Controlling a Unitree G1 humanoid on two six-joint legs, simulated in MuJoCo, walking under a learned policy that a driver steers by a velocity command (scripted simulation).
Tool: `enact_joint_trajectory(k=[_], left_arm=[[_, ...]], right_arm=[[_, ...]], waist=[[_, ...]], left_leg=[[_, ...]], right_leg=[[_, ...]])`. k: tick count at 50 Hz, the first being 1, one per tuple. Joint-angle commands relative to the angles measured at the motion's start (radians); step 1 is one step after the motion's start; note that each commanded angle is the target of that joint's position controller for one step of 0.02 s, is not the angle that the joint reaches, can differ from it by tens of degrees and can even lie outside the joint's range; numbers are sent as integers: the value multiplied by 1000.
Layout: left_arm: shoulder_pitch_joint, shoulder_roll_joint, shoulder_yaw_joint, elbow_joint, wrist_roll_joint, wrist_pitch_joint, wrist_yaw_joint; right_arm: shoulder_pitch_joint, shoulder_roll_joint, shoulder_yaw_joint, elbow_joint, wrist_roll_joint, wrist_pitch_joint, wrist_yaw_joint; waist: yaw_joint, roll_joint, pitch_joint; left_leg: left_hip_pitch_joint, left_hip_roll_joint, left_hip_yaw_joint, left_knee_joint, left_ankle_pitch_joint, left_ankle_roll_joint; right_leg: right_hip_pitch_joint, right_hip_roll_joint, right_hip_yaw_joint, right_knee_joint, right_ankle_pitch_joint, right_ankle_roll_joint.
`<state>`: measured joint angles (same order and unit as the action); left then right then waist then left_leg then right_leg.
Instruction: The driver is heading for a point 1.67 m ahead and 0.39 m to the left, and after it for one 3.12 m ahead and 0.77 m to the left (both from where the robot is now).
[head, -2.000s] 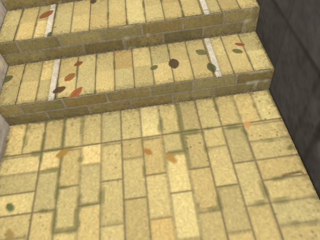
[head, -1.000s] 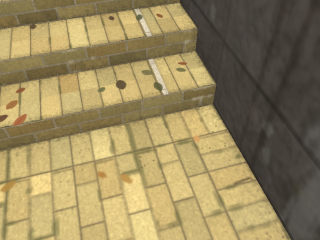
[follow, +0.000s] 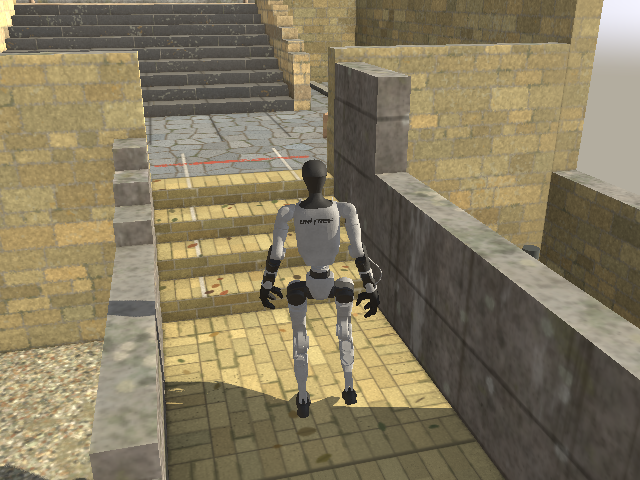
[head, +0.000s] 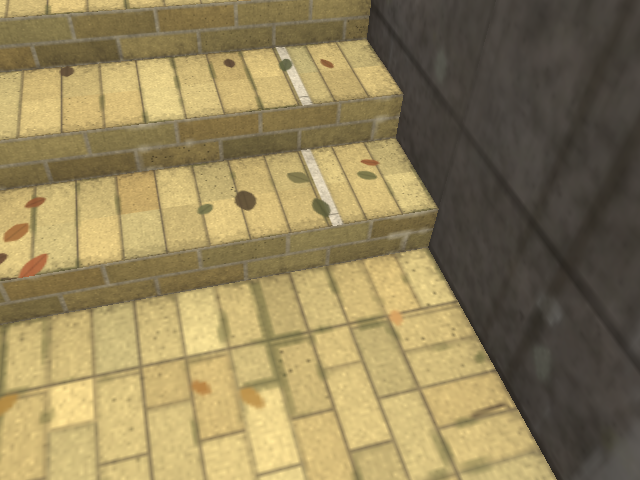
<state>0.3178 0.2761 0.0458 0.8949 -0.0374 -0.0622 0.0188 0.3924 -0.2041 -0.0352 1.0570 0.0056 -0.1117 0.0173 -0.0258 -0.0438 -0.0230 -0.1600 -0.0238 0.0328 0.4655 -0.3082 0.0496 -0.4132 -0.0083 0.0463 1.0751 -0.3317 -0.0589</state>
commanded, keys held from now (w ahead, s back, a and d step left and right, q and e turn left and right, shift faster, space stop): w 0.68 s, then w+q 0.32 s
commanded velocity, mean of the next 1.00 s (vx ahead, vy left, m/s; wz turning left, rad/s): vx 0.47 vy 0.00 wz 0.09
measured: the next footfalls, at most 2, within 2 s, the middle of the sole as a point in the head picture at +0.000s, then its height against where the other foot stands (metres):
right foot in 0.38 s outside the picture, level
left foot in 0.90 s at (252, 434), level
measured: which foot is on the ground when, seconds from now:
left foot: down 0.00-0.38, up 0.40-0.88, down 0.90-1.00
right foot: up 0.00-0.36, down 0.38-0.92, up 0.94-1.00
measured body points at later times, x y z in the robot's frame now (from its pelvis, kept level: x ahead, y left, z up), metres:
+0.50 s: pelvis +0.25 -0.04 +0.00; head +0.28 -0.04 +0.44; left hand +0.39 +0.22 -0.12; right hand +0.26 -0.31 -0.15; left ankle +0.12 +0.09 -0.64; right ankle +0.32 -0.12 -0.74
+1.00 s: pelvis +0.54 +0.04 -0.01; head +0.58 +0.05 +0.44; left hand +0.57 +0.32 -0.14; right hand +0.73 -0.22 -0.11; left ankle +0.61 +0.11 -0.74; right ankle +0.41 -0.12 -0.64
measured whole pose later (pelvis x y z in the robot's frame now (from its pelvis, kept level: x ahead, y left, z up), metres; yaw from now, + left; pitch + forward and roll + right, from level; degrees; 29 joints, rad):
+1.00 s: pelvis +0.54 +0.04 -0.01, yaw +7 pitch +1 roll -1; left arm 0.28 0.31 0.01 0.89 -0.01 -0.12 -0.01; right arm 0.15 -0.31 -0.04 0.76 0.01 -0.09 0.05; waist 0.01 -0.01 0.05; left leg -0.41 -0.08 0.00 0.55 -0.16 0.08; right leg -0.30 -0.02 0.02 1.16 -0.42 -0.01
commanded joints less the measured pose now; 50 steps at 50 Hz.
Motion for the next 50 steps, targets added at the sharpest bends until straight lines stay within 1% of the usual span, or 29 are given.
enact_joint_trajectory(k=[1, 2, 4, 8, 12, 15, 17, 18, 19, 20, 21, 22, 23, 24, 25, 27, 30, 32, 35, 38, 41, 43, 44, 45, 46, 47, 48, 49, 50], left_arm=[[-82, 90, 26, -74, 21, -37, -15], [-92, 72, 24, -72, 20, -33, -23], [-144, 43, 18, -89, 19, -23, -29], [-320, 9, -1, -153, 15, -24, -35], [-424, 17, -11, -191, 4, -33, -55], [-425, 51, -3, -205, 5, -45, -69], [-279, 105, 21, -172, 8, -46, -63], [-103, 151, 46, -116, 5, -41, -53], [89, 207, 63, -73, 18, -35, -38], [162, 281, 76, -53, 45, -34, -42], [135, 170, 46, -40, 47, -37, -42], [27, 126, 32, -56, 36, -39, -38], [-63, 103, 22, -75, 34, -43, -40], [-110, 85, 15, -84, 39, -47, -46], [-131, 68, 6, -85, 59, -53, -50], [-121, 72, 2, -65, 52, -58, -54], [-74, 107, 7, -38, 44, -64, -43], [-42, 130, 10, -28, 41, -59, -31], [15, 174, 20, -6, 29, -55, -23], [56, 181, 23, 21, 27, -45, -22], [63, 171, 23, 34, 29, -25, -22], [33, 189, 24, 20, 40, -9, -14], [15, 206, 27, 10, 42, -1, -11], [28, 187, 16, -10, 52, 4, -3], [98, 107, -18, -64, 69, -16, -7], [106, 62, -33, -57, 56, -56, -23], [34, 173, -10, -72, 16, -88, -36], [-41, 192, -7, -95, 0, -102, -37], [-65, 185, -6, -96, 17, -102, -28]], right_arm=[[31, -101, -3, -37, -5, -7, 0], [70, -92, 1, -27, -7, -3, -5], [109, -110, 2, -21, -9, 7, -17], [110, -152, 0, -38, -11, 22, -36], [150, -163, -6, -25, 2, 26, -37], [132, -180, -18, -29, 5, 34, -36], [94, -214, -30, -43, -5, 42, -36], [72, -206, -27, -55, -14, 50, -34], [63, -178, -12, -84, -27, 49, -31], [189, -14, 33, -103, -15, 23, -15], [128, -110, 14, -94, 23, -10, -9], [18, -188, -6, -138, 53, -27, -7], [-37, -195, -6, -151, 49, -30, -14], [-58, -185, -10, -153, 28, -23, -21], [-40, -178, -13, -157, 16, -9, -20], [-13, -124, -3, -158, 9, 17, -17], [-112, -131, 0, -214, -6, 34, -20], [-210, -140, 0, -255, -12, 32, -14], [-330, -118, 13, -297, -5, 22, -3], [-407, -143, 13, -335, 7, 20, 12], [-432, -161, 10, -371, 14, 13, 38], [-371, -198, -6, -371, 10, 12, 54], [-260, -225, -25, -344, 7, 13, 51], [-102, -282, -55, -305, 9, 17, 42], [23, -405, -89, -296, -1, 22, 31], [34, -377, -83, -298, 10, 26, 29], [-3, -300, -63, -304, 10, 18, 23], [-67, -271, -57, -324, 4, 13, 17], [-139, -250, -50, -345, -2, 11, 19]], waist=[[-5, 146, 143], [-13, 150, 126], [-22, 131, 120], [-53, 116, 149], [-65, 123, 190], [-22, 133, 162], [70, 192, 48], [155, 181, -60], [222, 97, -199], [135, -199, -365], [159, -150, -299], [130, -115, -113], [94, -9, -40], [61, 37, 7], [25, 13, 6], [-7, -12, 21], [-1, -13, 81], [26, 7, 96], [65, 4, 95], [87, -9, 109], [75, -18, 107], [35, -40, 53], [-22, -35, -17], [-81, 11, -111], [-75, 220, -243], [-49, 319, -326], [-67, 231, -226], [-50, 158, -122], [-8, 56, -52]], left_leg=[[158, 245, -315, -344, 76, 87], [178, 227, -263, -337, 188, 89], [196, 217, -204, -334, 342, 104], [137, 200, -140, -371, 377, 109], [172, 237, -122, -379, 389, 132], [267, 271, -108, -305, 579, 118], [292, 268, -90, -134, 938, 98], [237, 220, -57, 66, 991, 71], [-7, 175, -43, 364, 722, 46], [-391, -36, -62, 753, -22, -18], [-519, -30, -187, 887, -242, -5], [-596, 35, -163, 898, -172, 11], [-549, 94, -135, 848, -74, 11], [-498, 128, -118, 789, -14, 0], [-423, 152, -127, 751, 20, -5], [-379, 165, -109, 700, 26, -21], [-458, 181, -89, 564, 143, -55], [-469, 168, -74, 400, 287, -67], [-414, 120, -42, 194, 422, -73], [-453, 109, -58, 113, 422, -49], [-488, 95, -69, 84, 306, 4], [-376, 47, -16, 76, 222, 38], [-221, 3, 22, 63, 215, 60], [18, -5, -19, 67, 225, 94], [394, 226, -440, 65, 157, 239], [560, 357, -880, -145, 39, 360], [491, 338, -788, -175, 9, 303], [353, 298, -630, -174, 112, 263], [197, 259, -518, -184, 279, 239]], right_leg=[[-342, -103, 19, 3, 159, -4], [-336, -101, -4, -19, 189, 8], [-355, -98, -33, -86, 224, 34], [-291, -69, -71, -354, 330, 66], [-247, -44, -88, -495, 360, 43], [-186, -25, -83, -554, 308, -8], [25, 31, -111, -555, 257, -50], [248, 51, -122, -571, 264, -79], [579, -110, 66, -540, 176, -138], [892, -374, 602, -675, -113, -313], [836, -372, 750, -838, -184, -294], [686, -339, 570, -848, -119, -235], [528, -303, 422, -865, 40, -209], [400, -261, 316, -889, 166, -194], [319, -227, 247, -911, 230, -189], [233, -205, 171, -956, 282, -204], [182, -190, 102, -1003, 295, -212], [188, -164, 54, -1005, 328, -188], [232, -161, 11, -1003, 298, -158], [364, -216, -7, -980, 281, -138], [506, -266, -33, -915, 346, -108], [540, -257, -75, -777, 643, -75], [515, -230, -118, -610, 803, -53], [389, -188, -165, -376, 800, -18], [7, -78, -189, 21, 439, 42], [-271, 83, -37, 258, -214, 72], [-371, 11, 73, 330, -179, 42], [-370, -33, 55, 290, -88, 23], [-313, -72, 46, 202, -26, 30]])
